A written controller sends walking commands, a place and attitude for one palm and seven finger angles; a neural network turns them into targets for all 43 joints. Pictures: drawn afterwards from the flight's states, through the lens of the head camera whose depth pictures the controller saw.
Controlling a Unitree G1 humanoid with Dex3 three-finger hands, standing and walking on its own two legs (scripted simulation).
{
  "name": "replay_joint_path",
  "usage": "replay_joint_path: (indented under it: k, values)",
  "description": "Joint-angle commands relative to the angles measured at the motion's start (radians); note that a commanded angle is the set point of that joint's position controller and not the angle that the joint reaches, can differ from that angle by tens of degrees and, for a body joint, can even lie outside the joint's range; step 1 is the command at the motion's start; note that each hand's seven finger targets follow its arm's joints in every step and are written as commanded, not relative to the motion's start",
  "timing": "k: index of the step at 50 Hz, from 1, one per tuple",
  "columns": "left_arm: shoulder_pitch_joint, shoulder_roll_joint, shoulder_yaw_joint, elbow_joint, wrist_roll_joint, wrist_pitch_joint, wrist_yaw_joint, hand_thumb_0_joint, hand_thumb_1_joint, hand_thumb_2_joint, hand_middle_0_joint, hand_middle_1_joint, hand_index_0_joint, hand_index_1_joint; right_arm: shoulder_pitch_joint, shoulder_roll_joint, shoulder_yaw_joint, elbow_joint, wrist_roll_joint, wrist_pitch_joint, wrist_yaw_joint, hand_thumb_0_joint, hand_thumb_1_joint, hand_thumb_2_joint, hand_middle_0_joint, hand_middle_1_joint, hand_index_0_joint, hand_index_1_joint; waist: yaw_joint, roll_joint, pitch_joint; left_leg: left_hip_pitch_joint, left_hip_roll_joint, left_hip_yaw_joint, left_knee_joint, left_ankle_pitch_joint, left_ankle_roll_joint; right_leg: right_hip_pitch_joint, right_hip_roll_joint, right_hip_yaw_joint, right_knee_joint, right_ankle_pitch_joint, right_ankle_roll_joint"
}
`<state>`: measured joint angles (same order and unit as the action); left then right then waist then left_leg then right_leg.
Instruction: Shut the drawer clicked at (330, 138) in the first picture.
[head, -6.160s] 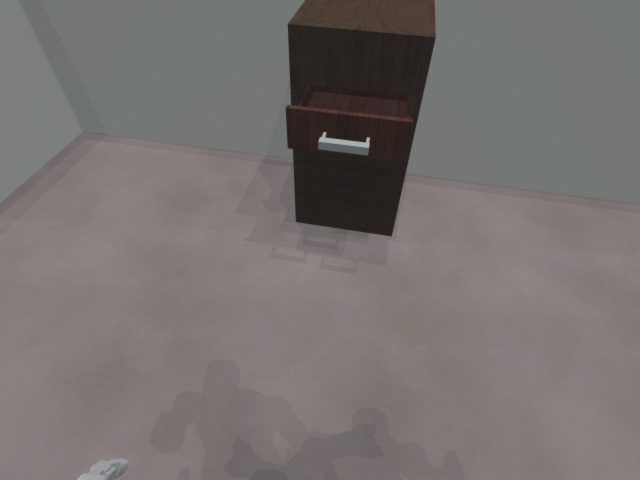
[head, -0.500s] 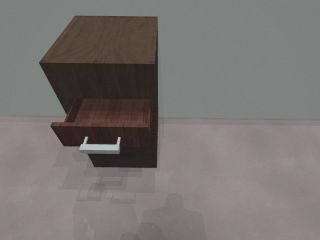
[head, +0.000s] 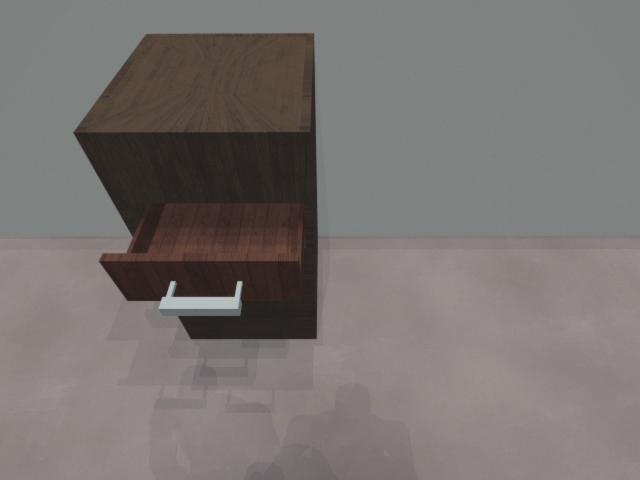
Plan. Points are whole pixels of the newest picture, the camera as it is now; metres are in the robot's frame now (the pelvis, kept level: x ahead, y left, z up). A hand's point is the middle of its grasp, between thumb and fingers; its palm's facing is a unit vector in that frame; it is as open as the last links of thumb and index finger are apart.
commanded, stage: raise the hand and make a fist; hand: left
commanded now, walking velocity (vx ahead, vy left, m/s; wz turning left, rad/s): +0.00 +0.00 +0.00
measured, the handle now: (203, 296) +0.48 +0.27 -0.19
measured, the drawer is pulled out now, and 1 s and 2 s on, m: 0.16 0.16 0.16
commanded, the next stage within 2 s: bring the fist close to the handle in 1.88 s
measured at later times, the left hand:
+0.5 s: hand out of the picture +0.13 +0.20 -0.11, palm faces +0.16 -0.99 -0.01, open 5.4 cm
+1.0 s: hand (178, 414) +0.22 +0.22 -0.09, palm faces +0.05 -1.00 -0.05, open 3.3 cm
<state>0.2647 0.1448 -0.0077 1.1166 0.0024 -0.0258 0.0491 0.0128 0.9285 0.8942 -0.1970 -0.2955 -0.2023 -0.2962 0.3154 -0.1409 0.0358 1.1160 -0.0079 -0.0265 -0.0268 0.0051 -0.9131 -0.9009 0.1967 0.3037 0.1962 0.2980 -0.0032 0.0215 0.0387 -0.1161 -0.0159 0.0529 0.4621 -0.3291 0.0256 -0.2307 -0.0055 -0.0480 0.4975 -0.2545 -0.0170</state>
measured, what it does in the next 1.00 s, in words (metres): lowers itself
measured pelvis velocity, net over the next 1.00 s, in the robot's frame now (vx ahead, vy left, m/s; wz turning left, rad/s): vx -0.07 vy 0.01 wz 0.03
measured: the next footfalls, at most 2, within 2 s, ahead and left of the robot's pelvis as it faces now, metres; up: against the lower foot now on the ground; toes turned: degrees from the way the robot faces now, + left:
none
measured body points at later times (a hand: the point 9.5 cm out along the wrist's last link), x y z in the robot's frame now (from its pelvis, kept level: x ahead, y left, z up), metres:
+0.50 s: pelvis -0.06 -0.03 -0.11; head +0.02 +0.01 +0.33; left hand +0.12 +0.25 -0.10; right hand +0.22 -0.25 -0.13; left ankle -0.05 +0.10 -0.74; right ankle +0.01 -0.11 -0.74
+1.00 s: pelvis -0.07 +0.01 -0.11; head +0.03 +0.02 +0.33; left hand +0.21 +0.27 -0.08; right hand +0.07 -0.26 -0.20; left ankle -0.05 +0.10 -0.74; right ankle +0.01 -0.11 -0.74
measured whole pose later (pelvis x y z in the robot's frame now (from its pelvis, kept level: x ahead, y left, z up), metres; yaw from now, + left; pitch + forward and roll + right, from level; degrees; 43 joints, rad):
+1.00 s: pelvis -0.07 +0.01 -0.11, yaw +2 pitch +20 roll -2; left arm 0.09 0.27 0.22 0.24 -0.25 -0.44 -0.23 0.02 0.91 0.90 -1.04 -1.22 -1.05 -1.22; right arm 0.30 -0.29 0.00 0.58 0.02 -0.19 -0.02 0.02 -0.91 -0.90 0.20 0.30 0.20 0.30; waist -0.04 0.00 -0.16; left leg -1.06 0.00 0.02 1.28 -0.58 0.04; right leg -1.12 -0.03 -0.09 1.20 -0.44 -0.02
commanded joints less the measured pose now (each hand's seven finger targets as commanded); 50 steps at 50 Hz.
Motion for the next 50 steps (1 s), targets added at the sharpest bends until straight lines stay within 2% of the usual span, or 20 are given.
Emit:
replay_joint_path:
  k: [1,2,3,4,6,9,11,12,14,18,22,23,27,30,32,36,37,39,47,50]
  values:
    - [-0.177,0.257,0.113,-1.235,-0.092,-0.169,0.046,0.0,0.9,0.9,-0.24,-0.343,-0.24,-0.343,-0.117,-0.21,-0.044,-0.381,0.025,-0.263,-0.07,0.0,-0.9,-0.9,0.2,0.3,0.2,0.3,0.005,0.23,-0.438,0.112,0.059,-0.056,-0.047,0.645,-0.018,0.102,-0.009,0.073,0.051,0.249,-0.044]
    - [-0.133,0.183,0.072,-1.139,-0.124,-0.118,0.093,0.0,0.9,0.9,-0.26,-0.365,-0.26,-0.365,-0.112,-0.221,-0.059,-0.311,0.033,-0.29,-0.072,0.0,-0.9,-0.9,0.2,0.3,0.2,0.3,-0.005,0.273,-0.342,0.052,0.054,-0.045,-0.038,0.54,-0.055,0.004,-0.012,0.037,0.058,0.105,-0.034]
    - [0.136,-0.039,-0.042,-0.92,-0.132,-0.03,0.079,0.0,0.9,0.9,-0.28,-0.387,-0.28,-0.387,-0.084,-0.167,-0.057,-0.296,0.045,-0.291,-0.059,0.0,-0.9,-0.9,0.2,0.3,0.2,0.3,-0.023,0.132,-0.162,-0.049,0.068,-0.075,-0.042,0.48,-0.054,-0.073,-0.02,-0.001,0.048,0.071,-0.014]
    - [-0.05,-0.002,-0.027,-1.089,-0.162,-0.068,0.058,0.0,0.9,0.9,-0.3,-0.408,-0.3,-0.408,-0.123,-0.221,-0.061,-0.384,0.046,-0.301,-0.049,0.0,-0.9,-0.9,0.2,0.3,0.2,0.3,-0.039,0.072,-0.026,-0.151,0.058,-0.114,-0.012,0.391,-0.046,-0.114,-0.028,-0.012,0.035,0.11,-0.011]
    - [-0.013,0.09,0.09,-1.013,-0.141,-0.172,0.015,0.0,0.9,0.9,-0.34,-0.452,-0.34,-0.452,-0.097,-0.248,-0.098,-0.427,0.02,-0.315,-0.045,0.0,-0.9,-0.9,0.2,0.3,0.2,0.3,-0.055,-0.165,-0.054,-0.254,0.029,-0.103,0.093,0.272,-0.026,-0.198,-0.017,-0.036,0.058,0.082,-0.005]
    - [0.297,0.0,0.121,-0.835,-0.182,-0.343,-0.121,0.0,0.9,0.9,-0.4,-0.517,-0.4,-0.517,-0.135,-0.222,-0.117,-0.533,0.009,-0.323,-0.01,0.0,-0.9,-0.9,0.2,0.3,0.2,0.3,0.038,-0.334,-0.111,-0.488,-0.001,-0.069,0.243,0.133,-0.019,-0.285,-0.014,-0.033,0.205,0.011,-0.002]
    - [0.361,0.026,0.173,-0.893,-0.231,-0.492,-0.24,0.0,0.9,0.9,-0.44,-0.56,-0.44,-0.56,-0.167,-0.222,-0.133,-0.599,0.008,-0.325,0.02,0.0,-0.9,-0.9,0.2,0.3,0.2,0.3,0.078,-0.278,-0.201,-0.601,-0.024,-0.037,0.332,0.087,-0.032,-0.278,-0.017,-0.002,0.299,0.036,-0.01]
    - [0.366,0.071,0.224,-0.881,-0.246,-0.553,-0.303,0.0,0.9,0.9,-0.46,-0.582,-0.46,-0.582,-0.162,-0.226,-0.141,-0.621,0.011,-0.321,0.037,0.0,-0.9,-0.9,0.2,0.3,0.2,0.3,0.096,-0.141,-0.242,-0.618,-0.034,-0.029,0.375,0.106,-0.045,-0.265,-0.027,0.025,0.353,0.095,-0.027]
    - [0.272,0.15,0.285,-0.889,-0.267,-0.643,-0.399,0.0,0.9,0.9,-0.5,-0.625,-0.5,-0.625,-0.196,-0.233,-0.139,-0.673,0.013,-0.31,0.044,0.0,-0.9,-0.9,0.2,0.3,0.2,0.3,0.084,-0.046,-0.281,-0.719,-0.045,-0.01,0.477,0.061,-0.044,-0.334,-0.037,0.072,0.429,0.081,-0.031]
    - [0.044,0.195,0.284,-1.046,-0.286,-0.591,-0.411,0.0,0.9,0.9,-0.58,-0.712,-0.58,-0.712,-0.214,-0.242,-0.139,-0.793,0.023,-0.269,0.03,0.0,-0.9,-0.9,0.2,0.3,0.2,0.3,0.057,-0.046,-0.335,-0.848,-0.048,-0.011,0.584,-0.073,-0.015,-0.437,-0.033,0.153,0.449,-0.167,-0.021]
    - [-0.284,0.281,0.314,-1.347,-0.306,-0.645,-0.361,0.0,0.9,0.9,-0.66,-0.798,-0.66,-0.798,-0.148,-0.234,-0.121,-0.778,0.015,-0.271,-0.004,0.0,-0.9,-0.9,0.2,0.3,0.2,0.3,-0.022,0.076,-0.455,-0.83,-0.007,-0.049,0.695,-0.061,0.006,-0.508,-0.014,0.17,0.505,-0.203,-0.019]
    - [-0.268,0.281,0.308,-1.402,-0.297,-0.66,-0.357,0.0,0.9,0.9,-0.68,-0.82,-0.68,-0.82,-0.138,-0.231,-0.119,-0.768,0.01,-0.272,-0.011,0.0,-0.9,-0.9,0.2,0.3,0.2,0.3,-0.017,0.126,-0.524,-0.789,0.002,-0.057,0.697,-0.031,0.011,-0.496,-0.013,0.16,0.519,-0.167,-0.022]
    - [-0.248,0.222,0.173,-1.323,-0.298,-0.623,-0.414,0.0,0.9,0.9,-0.76,-0.907,-0.76,-0.907,-0.124,-0.256,-0.088,-0.702,0.012,-0.291,-0.032,0.0,-0.9,-0.9,0.2,0.3,0.2,0.3,-0.084,0.095,-0.483,-0.808,0.019,-0.083,0.739,-0.011,0.02,-0.58,0.007,0.106,0.556,-0.118,-0.014]
    - [-0.294,0.271,0.21,-1.138,-0.295,-0.496,-0.451,0.0,0.9,0.9,-0.82,-0.972,-0.82,-0.972,-0.128,-0.264,-0.073,-0.674,0.037,-0.284,-0.048,0.0,-0.9,-0.9,0.2,0.3,0.2,0.3,-0.089,0.008,-0.416,-0.924,0.019,-0.098,0.724,-0.119,0.013,-0.595,0.006,0.102,0.521,-0.257,0.0]
    - [-0.28,0.287,0.247,-1.021,-0.295,-0.38,-0.458,0.0,0.9,0.9,-0.86,-1.015,-0.86,-1.015,-0.143,-0.269,-0.064,-0.69,0.046,-0.272,-0.053,0.0,-0.9,-0.9,0.2,0.3,0.2,0.3,-0.052,0.007,-0.413,-0.941,0.012,-0.102,0.689,-0.139,0.008,-0.584,0.003,0.09,0.514,-0.296,-0.004]
    - [-0.234,0.313,0.371,-1.083,-0.333,-0.26,-0.395,0.0,0.9,0.9,-0.94,-1.102,-0.94,-1.102,-0.148,-0.248,-0.068,-0.74,0.045,-0.249,-0.038,0.0,-0.9,-0.9,0.2,0.3,0.2,0.3,0.041,-0.015,-0.6,-0.885,-0.003,-0.09,0.634,-0.024,0.002,-0.425,-0.018,0.083,0.507,-0.191,0.001]
    - [-0.206,0.339,0.414,-1.091,-0.344,-0.263,-0.372,0.0,0.9,0.9,-0.96,-1.123,-0.96,-1.123,-0.151,-0.242,-0.068,-0.748,0.037,-0.244,-0.032,0.0,-0.9,-0.9,0.2,0.3,0.2,0.3,0.068,-0.028,-0.632,-0.875,-0.001,-0.095,0.624,0.01,-0.002,-0.397,-0.011,0.073,0.526,-0.157,-0.005]
    - [-0.201,0.317,0.414,-1.172,-0.342,-0.31,-0.321,0.0,0.9,0.9,-1.0,-1.167,-1.0,-1.167,-0.136,-0.221,-0.072,-0.747,0.032,-0.243,-0.017,0.0,-0.9,-0.9,0.2,0.3,0.2,0.3,0.066,-0.021,-0.651,-0.853,0.003,-0.089,0.611,0.053,-0.003,-0.388,-0.011,0.062,0.538,-0.085,-0.003]
    - [-0.314,0.212,0.219,-1.026,-0.242,-0.468,-0.292,0.0,0.9,0.9,-1.16,-1.34,-1.16,-1.34,-0.095,-0.274,-0.085,-0.703,0.025,-0.225,-0.005,0.0,-0.9,-0.9,0.2,0.3,0.2,0.3,-0.051,-0.024,-0.367,-0.912,0.006,-0.11,0.595,-0.187,0.002,-0.688,-0.004,0.014,0.549,-0.309,-0.01]
    - [-0.419,0.251,0.24,-1.035,-0.249,-0.475,-0.316,0.0,0.9,0.9,-1.22,-1.405,-1.22,-1.405,-0.074,-0.288,-0.092,-0.697,0.031,-0.226,-0.022,0.0,-0.9,-0.9,0.2,0.3,0.2,0.3,-0.051,0.022,-0.444,-0.858,0.005,-0.117,0.582,-0.203,-0.002,-0.675,-0.007,0.014,0.55,-0.293,-0.012]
